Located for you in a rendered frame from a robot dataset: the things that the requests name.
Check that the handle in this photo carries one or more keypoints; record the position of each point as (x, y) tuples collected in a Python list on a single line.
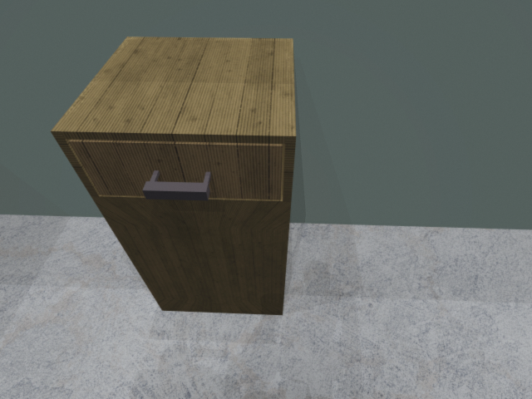
[(156, 190)]

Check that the cabinet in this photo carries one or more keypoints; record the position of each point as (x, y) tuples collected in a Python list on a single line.
[(209, 256)]

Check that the drawer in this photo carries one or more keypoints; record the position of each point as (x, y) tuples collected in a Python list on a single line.
[(238, 170)]

